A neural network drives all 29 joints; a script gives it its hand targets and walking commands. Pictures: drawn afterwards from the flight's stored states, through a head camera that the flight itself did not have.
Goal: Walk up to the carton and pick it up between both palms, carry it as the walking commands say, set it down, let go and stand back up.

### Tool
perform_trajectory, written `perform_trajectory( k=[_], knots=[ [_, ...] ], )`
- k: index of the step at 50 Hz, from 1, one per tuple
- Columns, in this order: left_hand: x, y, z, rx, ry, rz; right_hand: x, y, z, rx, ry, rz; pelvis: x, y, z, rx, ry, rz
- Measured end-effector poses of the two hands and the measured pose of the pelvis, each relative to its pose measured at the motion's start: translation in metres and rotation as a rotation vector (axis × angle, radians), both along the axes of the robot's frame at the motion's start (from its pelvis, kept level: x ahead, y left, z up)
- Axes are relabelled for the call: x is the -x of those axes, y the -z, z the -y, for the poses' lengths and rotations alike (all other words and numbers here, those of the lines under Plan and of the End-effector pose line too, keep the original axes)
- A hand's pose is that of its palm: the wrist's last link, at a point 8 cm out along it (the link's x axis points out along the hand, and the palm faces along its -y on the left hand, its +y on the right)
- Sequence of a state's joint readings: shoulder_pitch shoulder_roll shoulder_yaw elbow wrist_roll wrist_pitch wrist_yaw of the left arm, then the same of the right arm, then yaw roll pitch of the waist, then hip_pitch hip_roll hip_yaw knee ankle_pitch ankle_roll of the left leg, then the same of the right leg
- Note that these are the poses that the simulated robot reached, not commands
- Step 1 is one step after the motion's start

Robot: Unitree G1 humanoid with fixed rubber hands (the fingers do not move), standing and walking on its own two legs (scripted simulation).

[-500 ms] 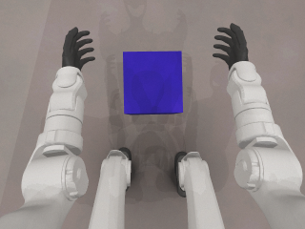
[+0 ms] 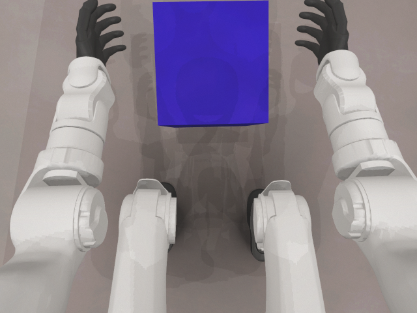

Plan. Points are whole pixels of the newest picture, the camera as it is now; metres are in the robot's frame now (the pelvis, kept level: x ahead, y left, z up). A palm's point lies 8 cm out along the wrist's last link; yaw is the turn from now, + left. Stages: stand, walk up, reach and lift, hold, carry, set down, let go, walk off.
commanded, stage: reach and lift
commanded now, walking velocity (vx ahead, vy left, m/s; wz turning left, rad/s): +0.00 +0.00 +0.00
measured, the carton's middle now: (210, 78) +0.52 +0.01 -0.32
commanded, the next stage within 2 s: none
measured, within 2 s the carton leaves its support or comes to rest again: leaves its support in 1.84 s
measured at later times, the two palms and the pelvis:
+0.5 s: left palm (119, 74) +0.51 +0.20 -0.26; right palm (303, 68) +0.53 -0.17 -0.25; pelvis -0.01 +0.00 -0.07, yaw +0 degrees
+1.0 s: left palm (125, 71) +0.51 +0.18 -0.25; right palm (297, 65) +0.53 -0.16 -0.24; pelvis -0.02 +0.00 -0.07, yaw +0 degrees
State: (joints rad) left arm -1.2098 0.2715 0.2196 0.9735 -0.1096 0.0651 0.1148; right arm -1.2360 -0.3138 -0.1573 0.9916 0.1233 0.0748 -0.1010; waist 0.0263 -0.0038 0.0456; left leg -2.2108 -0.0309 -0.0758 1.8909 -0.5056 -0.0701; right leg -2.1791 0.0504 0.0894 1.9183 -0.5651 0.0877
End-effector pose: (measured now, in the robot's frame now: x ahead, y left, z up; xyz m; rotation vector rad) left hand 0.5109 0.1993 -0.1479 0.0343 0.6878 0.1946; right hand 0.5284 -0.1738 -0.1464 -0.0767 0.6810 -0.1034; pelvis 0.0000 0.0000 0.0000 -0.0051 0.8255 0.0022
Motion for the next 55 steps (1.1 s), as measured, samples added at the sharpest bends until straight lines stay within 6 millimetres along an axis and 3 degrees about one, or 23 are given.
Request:
perform_trajectory(
  k=[21,39,55],
  knots=[
    [0.006,0.107,0.002,-0.001,0.006,-0.064,0.002,0.104,-0.004,-0.02,-0.005,-0.041,0.011,0.066,0.002,-0.005,0.01,0.11],
    [0.002,0.096,0.0,0.009,0.0,-0.04,-0.001,0.094,-0.006,-0.007,-0.02,-0.027,0.013,0.068,0.003,-0.007,0.006,0.117],
    [-0.002,0.1,0.03,0.035,0.044,-0.037,0.0,0.098,-0.029,-0.028,-0.047,-0.03,0.017,0.065,0.001,-0.005,0.007,0.13]
  ],
)
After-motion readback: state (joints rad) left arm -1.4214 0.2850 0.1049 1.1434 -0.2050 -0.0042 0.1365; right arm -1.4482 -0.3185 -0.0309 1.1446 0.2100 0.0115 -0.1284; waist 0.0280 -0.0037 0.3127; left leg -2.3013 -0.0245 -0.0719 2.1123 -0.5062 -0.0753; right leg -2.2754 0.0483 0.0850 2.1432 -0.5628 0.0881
